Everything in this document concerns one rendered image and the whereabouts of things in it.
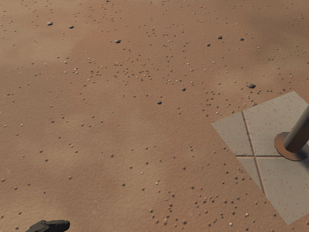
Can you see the robot left hand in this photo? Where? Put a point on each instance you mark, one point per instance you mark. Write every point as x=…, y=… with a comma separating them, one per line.
x=59, y=225

